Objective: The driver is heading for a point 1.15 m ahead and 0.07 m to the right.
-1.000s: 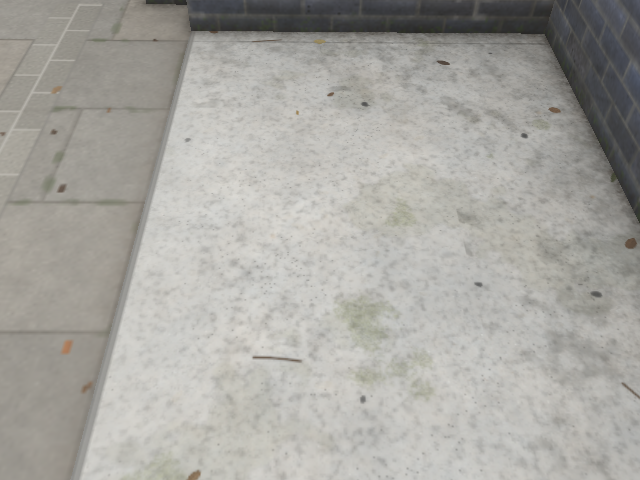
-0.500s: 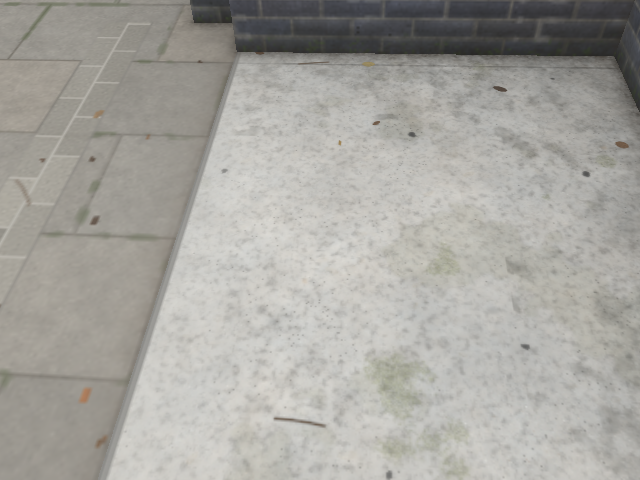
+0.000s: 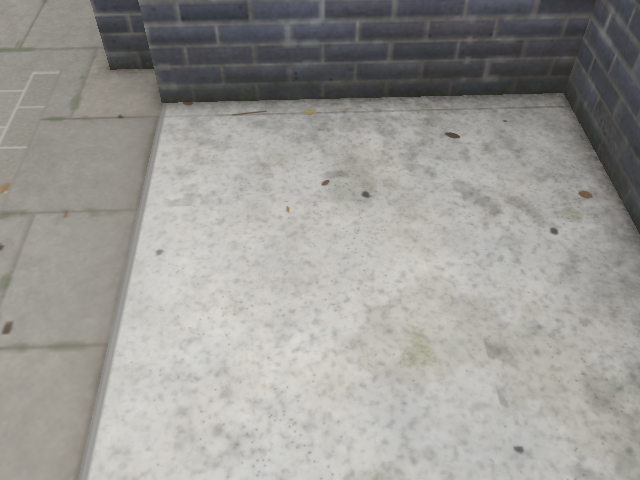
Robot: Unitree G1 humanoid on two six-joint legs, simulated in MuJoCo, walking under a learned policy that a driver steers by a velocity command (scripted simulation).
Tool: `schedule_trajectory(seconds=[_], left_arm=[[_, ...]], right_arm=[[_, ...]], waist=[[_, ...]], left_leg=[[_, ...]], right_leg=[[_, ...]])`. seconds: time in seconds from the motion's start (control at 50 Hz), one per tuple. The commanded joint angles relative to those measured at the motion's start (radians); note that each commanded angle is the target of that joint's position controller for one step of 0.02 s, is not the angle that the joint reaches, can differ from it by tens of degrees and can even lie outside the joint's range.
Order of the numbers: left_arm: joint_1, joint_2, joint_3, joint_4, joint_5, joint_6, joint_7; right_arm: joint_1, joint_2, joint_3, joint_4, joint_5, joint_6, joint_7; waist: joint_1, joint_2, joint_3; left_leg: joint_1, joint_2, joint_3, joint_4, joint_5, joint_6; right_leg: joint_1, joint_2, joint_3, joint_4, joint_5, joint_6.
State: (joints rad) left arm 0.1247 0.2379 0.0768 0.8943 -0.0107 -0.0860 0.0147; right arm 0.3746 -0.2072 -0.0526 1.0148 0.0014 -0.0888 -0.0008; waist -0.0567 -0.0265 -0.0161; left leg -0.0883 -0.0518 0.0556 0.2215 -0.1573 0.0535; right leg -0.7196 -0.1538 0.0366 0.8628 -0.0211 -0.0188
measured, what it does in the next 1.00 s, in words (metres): walks ahead: right foot, then left foot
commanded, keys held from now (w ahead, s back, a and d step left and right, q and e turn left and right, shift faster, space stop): w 1.00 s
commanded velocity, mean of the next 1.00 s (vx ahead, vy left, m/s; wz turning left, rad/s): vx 0.50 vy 0.00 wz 0.00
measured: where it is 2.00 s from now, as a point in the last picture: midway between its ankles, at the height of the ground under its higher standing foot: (328, 271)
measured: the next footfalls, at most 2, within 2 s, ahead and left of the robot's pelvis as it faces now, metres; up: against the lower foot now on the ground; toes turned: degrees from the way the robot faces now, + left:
right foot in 0.22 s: +0.31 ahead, -0.16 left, +0.00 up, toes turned -3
left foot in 0.78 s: +0.63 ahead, +0.08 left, +0.00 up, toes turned +3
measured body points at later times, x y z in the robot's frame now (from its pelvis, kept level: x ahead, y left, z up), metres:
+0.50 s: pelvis +0.28 -0.08 +0.00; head +0.30 -0.09 +0.45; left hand +0.28 +0.18 -0.14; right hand +0.43 -0.34 -0.12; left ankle +0.39 +0.10 -0.67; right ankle +0.27 -0.16 -0.75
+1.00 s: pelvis +0.57 +0.00 -0.01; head +0.59 +0.00 +0.44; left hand +0.67 +0.27 -0.14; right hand +0.62 -0.27 -0.14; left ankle +0.59 +0.07 -0.75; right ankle +0.58 -0.17 -0.66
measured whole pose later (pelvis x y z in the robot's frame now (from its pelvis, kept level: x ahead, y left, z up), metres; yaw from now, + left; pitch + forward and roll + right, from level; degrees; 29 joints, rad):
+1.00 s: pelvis +0.57 +0.00 -0.01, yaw +0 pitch +1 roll +1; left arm 0.19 0.27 0.07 0.95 -0.02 -0.09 0.01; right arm 0.27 -0.23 -0.06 0.96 -0.01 -0.10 0.03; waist -0.02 -0.04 0.01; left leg -0.22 -0.06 0.07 0.34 -0.15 0.08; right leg -0.58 -0.11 0.03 1.12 -0.27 -0.04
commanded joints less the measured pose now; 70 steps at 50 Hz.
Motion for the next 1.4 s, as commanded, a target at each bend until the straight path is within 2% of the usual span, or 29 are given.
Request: schedule_trajectory(seconds=[0.02, 0.14, 0.18, 0.2, 0.22, 0.24, 0.26, 0.28, 0.32, 0.36, 0.48, 0.58, 0.68, 0.74, 0.78, 0.8, 0.82, 0.84, 0.86, 0.88, 0.92, 1.02, 1.14, 1.24, 1.3, 1.34, 1.36, 1.38, 1.4], left_arm=[[-0.053, 0.026, -0.002, -0.044, -0.003, -0.004, -0.014], [-0.136, 0.068, -0.004, -0.082, -0.010, -0.009, -0.045], [-0.056, 0.107, 0.012, -0.068, -0.010, -0.021, -0.042], [0.098, 0.147, 0.035, -0.020, -0.008, -0.024, -0.038], [0.291, 0.230, 0.060, 0.025, 0.001, -0.026, -0.031], [0.378, 0.318, 0.076, 0.056, 0.003, -0.024, -0.039], [0.362, 0.217, 0.046, 0.047, -0.001, -0.030, -0.043], [0.276, 0.163, 0.029, 0.029, -0.001, -0.035, -0.041], [0.128, 0.108, 0.007, -0.001, 0.017, -0.035, -0.041], [0.112, 0.071, -0.006, 0.012, 0.026, -0.038, -0.044], [0.202, 0.129, 0.004, 0.052, 0.013, -0.032, -0.014], [0.268, 0.134, 0.001, 0.077, 0.002, -0.022, -0.004], [0.325, 0.145, 0.010, 0.116, -0.004, 0.000, -0.001], [0.286, 0.171, 0.020, 0.114, -0.007, 0.012, 0.003], [0.244, 0.150, 0.011, 0.100, -0.004, 0.020, 0.003], [0.262, 0.114, -0.006, 0.074, 0.018, 0.017, 0.003], [0.385, -0.019, -0.042, 0.080, 0.006, -0.008, -0.011], [0.302, 0.094, -0.018, 0.082, -0.020, -0.032, -0.016], [0.203, 0.139, -0.006, 0.048, -0.037, -0.045, -0.018], [0.156, 0.137, -0.004, 0.038, -0.032, -0.047, -0.010], [0.160, 0.112, 0.006, 0.038, -0.011, -0.025, -0.002], [0.084, 0.079, 0.006, 0.003, 0.003, 0.009, 0.003], [-0.117, 0.052, -0.008, -0.056, 0.000, -0.002, -0.016], [-0.239, 0.060, -0.019, -0.107, -0.011, -0.012, -0.045], [-0.183, 0.101, -0.007, -0.108, -0.012, -0.021, -0.058], [0.077, 0.176, 0.033, -0.029, -0.005, -0.021, -0.050], [0.267, 0.253, 0.054, 0.009, 0.008, -0.019, -0.040], [0.313, 0.297, 0.061, 0.032, 0.005, -0.014, -0.046], [0.296, 0.201, 0.032, 0.022, -0.002, -0.015, -0.046]], right_arm=[[-0.030, -0.171, -0.031, -0.061, 0.012, -0.010, -0.012], [0.030, -0.184, -0.046, -0.024, 0.028, 0.009, -0.016], [-0.007, -0.202, -0.051, -0.033, 0.022, 0.018, -0.016], [-0.015, -0.179, -0.042, -0.035, 0.018, 0.025, -0.015], [0.008, -0.134, -0.022, -0.054, 0.002, 0.029, -0.014], [0.132, 0.011, 0.019, -0.063, -0.001, 0.006, -0.004], [0.085, -0.082, 0.001, -0.055, 0.021, -0.022, 0.000], [-0.020, -0.150, -0.015, -0.088, 0.044, -0.038, 0.004], [-0.122, -0.151, -0.020, -0.112, 0.025, -0.037, -0.009], [-0.089, -0.122, -0.025, -0.105, 0.020, -0.009, -0.009], [-0.232, -0.099, -0.027, -0.149, 0.004, 0.015, -0.009], [-0.389, -0.077, -0.015, -0.186, 0.013, 0.007, 0.007], [-0.498, -0.083, -0.006, -0.233, 0.021, -0.005, 0.035], [-0.427, -0.126, -0.020, -0.228, 0.022, -0.015, 0.045], [-0.138, -0.207, -0.064, -0.141, 0.015, -0.016, 0.035], [0.049, -0.291, -0.085, -0.105, 0.003, -0.011, 0.023], [0.066, -0.317, -0.083, -0.090, 0.002, -0.009, 0.032], [0.037, -0.224, -0.057, -0.098, 0.012, -0.010, 0.032], [-0.049, -0.183, -0.045, -0.115, 0.014, -0.013, 0.028], [-0.131, -0.162, -0.036, -0.133, 0.007, -0.015, 0.029], [-0.190, -0.113, -0.020, -0.134, -0.014, -0.020, 0.034], [-0.115, -0.166, -0.030, -0.096, -0.006, -0.024, 0.014], [-0.021, -0.176, -0.027, -0.066, 0.007, -0.011, -0.005], [0.056, -0.188, -0.034, -0.024, 0.013, 0.011, -0.008], [0.027, -0.210, -0.044, -0.024, 0.016, 0.025, -0.014], [-0.012, -0.194, -0.037, -0.038, 0.014, 0.033, -0.014], [0.000, -0.162, -0.021, -0.064, -0.004, 0.032, -0.015], [0.127, -0.023, 0.017, -0.061, -0.001, 0.008, -0.001], [0.053, -0.129, -0.006, -0.055, 0.022, -0.016, 0.004]], waist=[[0.026, 0.085, 0.088], [0.020, 0.088, 0.111], [0.075, 0.104, 0.059], [0.146, 0.089, -0.028], [0.198, -0.028, -0.184], [0.135, -0.319, -0.297], [0.158, -0.240, -0.322], [0.151, -0.168, -0.200], [0.101, -0.031, -0.085], [0.052, -0.059, -0.057], [0.064, -0.014, 0.030], [0.114, -0.031, 0.073], [0.140, -0.040, 0.117], [0.079, -0.071, 0.067], [-0.059, -0.058, -0.106], [-0.102, 0.096, -0.265], [-0.020, 0.348, -0.379], [-0.054, 0.232, -0.312], [-0.041, 0.181, -0.179], [-0.005, 0.083, -0.110], [0.057, 0.087, -0.049], [0.067, 0.069, 0.024], [0.008, 0.078, 0.066], [-0.024, 0.084, 0.106], [0.030, 0.115, 0.064], [0.159, 0.111, -0.093], [0.211, -0.006, -0.245], [0.135, -0.273, -0.369], [0.174, -0.171, -0.335]], left_leg=[[-0.132, 0.236, -0.104, -0.143, 0.084, 0.154], [0.081, 0.324, -0.121, -0.052, 0.071, 0.120], [0.101, 0.313, -0.108, 0.073, 0.270, 0.099], [0.072, 0.255, -0.064, 0.268, 0.424, 0.074], [-0.105, 0.187, -0.004, 0.602, 0.279, 0.035], [-0.521, -0.014, -0.012, 0.972, -0.279, -0.033], [-0.644, 0.014, -0.165, 1.120, -0.396, -0.015], [-0.717, 0.070, -0.164, 1.151, -0.318, 0.012], [-0.643, 0.164, -0.133, 1.048, -0.152, 0.024], [-0.544, 0.200, -0.140, 0.965, -0.095, 0.025], [-0.660, 0.205, -0.115, 0.682, 0.116, -0.030], [-0.609, 0.159, -0.062, 0.431, 0.284, -0.038], [-0.634, 0.138, -0.055, 0.318, 0.201, -0.010], [-0.484, 0.093, -0.022, 0.282, 0.096, 0.032], [-0.071, 0.057, 0.001, 0.284, 0.116, 0.086], [0.251, 0.274, -0.262, 0.301, 0.117, 0.153], [0.517, 0.458, -0.743, 0.143, -0.086, 0.306], [0.466, 0.421, -0.744, 0.088, -0.180, 0.260], [0.331, 0.391, -0.588, 0.074, -0.128, 0.215], [0.175, 0.358, -0.475, 0.047, -0.020, 0.193], [-0.019, 0.299, -0.343, -0.012, 0.089, 0.177], [-0.080, 0.282, -0.230, -0.099, 0.180, 0.196], [-0.032, 0.229, -0.114, -0.114, 0.197, 0.142], [0.137, 0.293, -0.120, -0.051, 0.225, 0.138], [0.196, 0.318, -0.118, 0.047, 0.439, 0.111], [0.116, 0.243, -0.057, 0.338, 0.666, 0.068], [-0.112, 0.178, -0.011, 0.661, 0.370, 0.032], [-0.510, -0.013, -0.051, 0.992, -0.348, -0.027], [-0.621, 0.030, -0.186, 1.107, -0.417, -0.006]], right_leg=[[0.096, 0.035, -0.040, -0.176, 0.146, 0.013], [0.094, 0.049, -0.015, -0.327, 0.026, -0.037], [0.228, 0.092, -0.062, -0.346, -0.061, -0.058], [0.419, 0.132, -0.093, -0.356, -0.079, -0.081], [0.722, -0.010, 0.079, -0.344, -0.092, -0.138], [1.060, -0.226, 0.578, -0.489, -0.295, -0.306], [1.072, -0.230, 0.720, -0.591, -0.406, -0.291], [0.970, -0.204, 0.575, -0.580, -0.359, -0.239], [0.703, -0.142, 0.356, -0.614, -0.156, -0.206], [0.590, -0.094, 0.253, -0.670, -0.092, -0.197], [0.591, -0.078, 0.118, -0.750, 0.026, -0.206], [0.621, -0.040, 0.024, -0.760, 0.020, -0.170], [0.772, -0.099, 0.023, -0.691, 0.064, -0.166], [0.814, -0.117, 0.015, -0.584, 0.314, -0.139], [0.703, -0.035, -0.051, -0.262, 0.513, -0.089], [0.463, 0.040, -0.098, 0.087, 0.156, -0.051], [0.097, 0.221, -0.013, 0.386, -0.541, -0.005], [-0.012, 0.165, 0.099, 0.493, -0.550, -0.025], [-0.065, 0.115, 0.069, 0.494, -0.456, -0.042], [-0.019, 0.060, 0.041, 0.447, -0.356, -0.041], [0.090, 0.005, 0.044, 0.352, -0.263, -0.038], [0.022, -0.016, 0.023, 0.145, -0.128, 0.002], [0.044, 0.038, -0.031, -0.200, 0.142, 0.010], [0.009, 0.064, -0.036, -0.325, 0.072, -0.014], [0.129, 0.102, -0.059, -0.363, -0.037, -0.054], [0.505, 0.151, -0.096, -0.375, -0.020, -0.106], [0.830, -0.040, 0.124, -0.343, 0.003, -0.172], [1.144, -0.248, 0.607, -0.471, -0.208, -0.328], [1.118, -0.220, 0.656, -0.543, -0.311, -0.288]])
